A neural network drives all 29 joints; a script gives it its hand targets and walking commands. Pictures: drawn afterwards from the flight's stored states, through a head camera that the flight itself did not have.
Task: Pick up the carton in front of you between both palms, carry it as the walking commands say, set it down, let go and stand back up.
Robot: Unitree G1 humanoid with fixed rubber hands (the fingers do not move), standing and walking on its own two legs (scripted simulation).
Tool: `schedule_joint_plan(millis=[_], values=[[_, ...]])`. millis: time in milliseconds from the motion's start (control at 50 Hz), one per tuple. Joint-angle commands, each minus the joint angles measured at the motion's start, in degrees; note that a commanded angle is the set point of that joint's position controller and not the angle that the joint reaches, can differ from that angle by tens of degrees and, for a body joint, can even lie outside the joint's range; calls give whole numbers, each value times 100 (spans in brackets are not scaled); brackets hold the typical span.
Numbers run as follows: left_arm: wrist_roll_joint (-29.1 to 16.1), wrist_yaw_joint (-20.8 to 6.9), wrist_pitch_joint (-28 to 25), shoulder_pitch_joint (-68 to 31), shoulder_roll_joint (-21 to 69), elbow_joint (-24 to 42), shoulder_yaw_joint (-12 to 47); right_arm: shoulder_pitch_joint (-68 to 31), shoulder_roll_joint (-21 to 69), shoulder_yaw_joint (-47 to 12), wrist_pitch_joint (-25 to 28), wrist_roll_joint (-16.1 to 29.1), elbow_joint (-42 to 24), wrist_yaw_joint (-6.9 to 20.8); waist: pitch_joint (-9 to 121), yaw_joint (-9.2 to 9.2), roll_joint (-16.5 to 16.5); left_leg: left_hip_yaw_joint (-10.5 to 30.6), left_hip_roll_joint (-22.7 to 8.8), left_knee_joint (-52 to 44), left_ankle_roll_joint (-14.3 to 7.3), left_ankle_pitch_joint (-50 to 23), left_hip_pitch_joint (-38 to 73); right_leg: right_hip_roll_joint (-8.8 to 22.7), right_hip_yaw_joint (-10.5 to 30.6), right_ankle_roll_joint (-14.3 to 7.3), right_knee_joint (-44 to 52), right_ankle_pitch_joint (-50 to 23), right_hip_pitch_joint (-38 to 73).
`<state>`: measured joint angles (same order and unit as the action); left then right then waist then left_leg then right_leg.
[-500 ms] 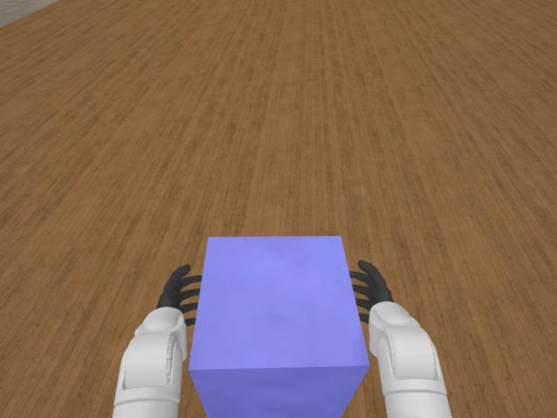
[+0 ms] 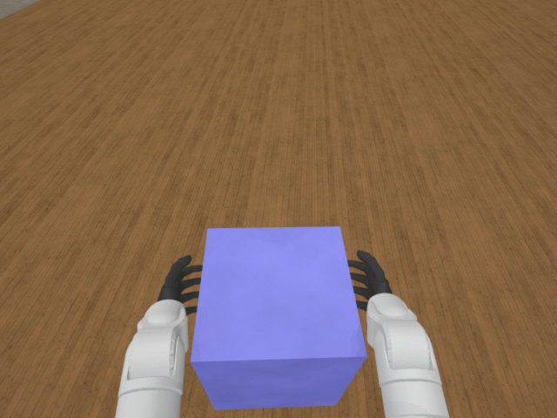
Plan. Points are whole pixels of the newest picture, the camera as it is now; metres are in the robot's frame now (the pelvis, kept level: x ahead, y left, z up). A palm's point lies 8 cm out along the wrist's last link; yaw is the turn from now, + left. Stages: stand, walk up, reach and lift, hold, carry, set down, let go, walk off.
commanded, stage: hold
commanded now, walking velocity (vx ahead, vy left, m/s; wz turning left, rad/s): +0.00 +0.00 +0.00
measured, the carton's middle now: (275, 321) +0.29 +0.00 -0.05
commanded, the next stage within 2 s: set down in 0.68 s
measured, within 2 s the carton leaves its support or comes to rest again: neither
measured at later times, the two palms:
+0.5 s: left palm (164, 331) +0.24 +0.15 +0.05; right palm (387, 322) +0.24 -0.15 +0.04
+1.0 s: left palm (172, 312) +0.28 +0.15 +0.02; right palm (371, 297) +0.29 -0.14 +0.02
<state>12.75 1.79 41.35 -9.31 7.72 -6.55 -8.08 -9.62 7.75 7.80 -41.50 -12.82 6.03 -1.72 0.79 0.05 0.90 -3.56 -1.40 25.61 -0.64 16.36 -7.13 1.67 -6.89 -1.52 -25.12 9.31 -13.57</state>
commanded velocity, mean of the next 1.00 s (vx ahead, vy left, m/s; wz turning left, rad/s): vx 0.00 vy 0.00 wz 0.00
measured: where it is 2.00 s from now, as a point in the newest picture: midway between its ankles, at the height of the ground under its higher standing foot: outside the picture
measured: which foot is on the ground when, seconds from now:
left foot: down 0.00-1.00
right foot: down 0.00-1.00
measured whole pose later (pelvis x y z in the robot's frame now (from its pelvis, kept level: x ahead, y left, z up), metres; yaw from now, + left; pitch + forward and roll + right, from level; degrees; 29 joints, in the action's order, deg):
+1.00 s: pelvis -0.03 -0.01 -0.01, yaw +4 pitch -4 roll +0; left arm 24.1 -2.5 31.1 -26.8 11.0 -31.0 -26.5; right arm -26.5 12.0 25.6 -33.9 -23.2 26.8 0.8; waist -2.4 -1.6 2.4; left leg 7.5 1.6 31.7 0.6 17.7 -10.1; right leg -2.7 1.9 -1.1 -29.5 11.6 -14.1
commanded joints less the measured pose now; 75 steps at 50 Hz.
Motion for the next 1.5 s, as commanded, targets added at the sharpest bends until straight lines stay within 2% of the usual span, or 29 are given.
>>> schedule_joint_plan(millis=[0,20,40,60,80,100,140,280,400,500,600,760,820,900,960,1020,1080,1160,1260,1300,1340,1480], values=[[-1188,-1208,-304,-2211,4740,537,2835,-2057,4728,-2972,256,1223,-583,1161,1398,7,10,1037,542,-624,-65,-2818,-349,-506,1276,102,85,-3237,2520],[-1207,-1202,-343,-2221,4743,481,2852,-2050,4696,-2978,274,1217,-574,1141,1461,-24,20,1040,567,-644,-43,-2816,-225,-553,1295,147,108,-3181,2595],[-1242,-1208,-358,-2244,4651,384,2860,-2038,4709,-2911,294,1239,-555,1100,1565,-75,-162,1013,580,-654,-13,-2648,128,-615,1230,142,289,-2581,2511],[-1172,-1220,-375,-2322,4721,290,2755,-2288,4694,-3022,289,1236,-527,1143,1338,44,51,951,602,-778,2,-1940,-54,-606,1194,163,322,-1959,2294],[-1208,-1242,-377,-2433,4795,292,2818,-2342,4784,-3075,276,1270,-476,1179,1217,48,-59,957,617,-769,17,-2048,-173,-668,1162,183,310,-2025,2240],[-1250,-1259,-373,-2507,4839,281,2866,-2348,4856,-3079,267,1296,-461,1199,1369,42,-63,974,620,-741,23,-2189,-164,-687,1180,209,281,-2194,2367],[-1276,-1281,-378,-2571,4929,124,2851,-2371,4932,-3026,265,1263,-339,1204,1416,-16,-78,1001,602,-769,21,-2116,-192,-690,1165,199,263,-2082,2434],[-1159,-1432,-337,-2979,5110,-378,2606,-2674,5156,-2764,199,1122,242,1357,877,-18,45,974,507,-1001,-57,-703,-703,-665,1097,119,386,-719,2224],[-1129,-1575,-408,-3426,5398,-738,2441,-3148,5415,-2663,206,1140,560,1571,744,-16,113,972,375,-1202,-187,239,-1213,-647,1040,163,308,-75,2353],[-1096,-1676,-475,-3715,5552,-1000,2326,-3434,5596,-2616,199,1152,826,1731,736,-1,38,904,372,-1161,-227,647,-1335,-625,1082,209,360,490,2282],[-1083,-1766,-466,-3909,5608,-1201,2237,-3578,5706,-2560,160,1150,1057,1810,770,-9,-69,844,423,-1025,-213,687,-1261,-556,1176,234,485,868,2138],[-992,-1874,-487,-4246,5485,-1437,2006,-3799,5816,-2279,166,1051,1347,1758,824,-59,-235,785,530,-770,-187,411,-1117,-416,1299,242,606,882,2042],[-761,-1896,-627,-4499,5343,-1839,1629,-4008,5785,-1867,287,853,1772,1707,680,-83,-254,776,569,-608,-203,474,-1206,-376,1330,227,548,945,1912],[-220,-1799,-970,-4787,5092,-2587,849,-4294,5496,-1014,608,375,2471,1578,426,-133,-228,810,607,-253,-223,509,-1524,-380,1311,182,262,848,1508],[224,-1591,-1310,-4695,4723,-2933,263,-4248,4947,-376,991,-51,2733,1381,367,-158,-106,836,637,14,-196,260,-1925,-448,1246,147,-111,296,1121],[519,-1403,-1802,-4397,4274,-3091,-76,-4059,4391,-7,1552,-363,2802,1233,669,-188,-62,789,731,325,-99,-295,-2377,-530,1136,150,-566,-761,644],[484,-1293,-2457,-4321,4096,-3017,58,-4065,4175,-89,2243,-400,2719,1171,1348,-212,-30,744,826,740,-19,-857,-2766,-621,1084,161,-1049,-1493,161],[109,-1147,-3236,-4524,4496,-2982,804,-4293,4441,-791,3049,-98,2677,1168,2867,-226,47,764,902,1402,128,-1619,-3229,-748,1021,178,-1846,-2214,-269],[-414,-974,-3692,-5035,4867,-2608,1885,-4724,4764,-1718,3526,320,2413,1235,4988,-314,77,833,907,2273,300,-2615,-3671,-817,939,246,-2810,-2921,-951],[-547,-919,-3700,-5146,4916,-2420,2153,-4832,4768,-1920,3539,438,2264,1253,5606,-337,75,817,923,2567,338,-2844,-3752,-867,870,286,-3071,-2842,-1414],[-614,-908,-3615,-5278,4951,-2355,2266,-4944,4752,-1961,3464,472,2211,1291,5809,-372,95,774,956,2784,375,-2673,-3914,-914,792,314,-3227,-2460,-1994],[-525,-1123,-3049,-5994,4955,-2849,1829,-5554,4869,-1434,2907,293,2709,1475,5182,-374,165,598,1021,3253,301,-656,-5320,-943,630,308,-3700,-569,-3633]])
